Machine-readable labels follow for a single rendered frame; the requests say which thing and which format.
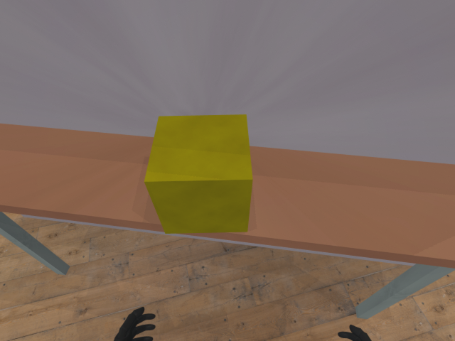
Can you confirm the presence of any right robot hand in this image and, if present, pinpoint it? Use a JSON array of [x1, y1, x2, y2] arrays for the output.
[[338, 325, 372, 341]]

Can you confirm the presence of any carton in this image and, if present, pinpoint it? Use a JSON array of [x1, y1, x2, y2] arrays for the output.
[[144, 114, 253, 234]]

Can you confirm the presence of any table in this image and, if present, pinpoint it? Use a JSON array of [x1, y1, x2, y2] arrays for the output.
[[0, 124, 455, 319]]

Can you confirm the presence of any left robot hand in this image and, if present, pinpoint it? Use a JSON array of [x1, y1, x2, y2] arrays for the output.
[[114, 307, 156, 341]]

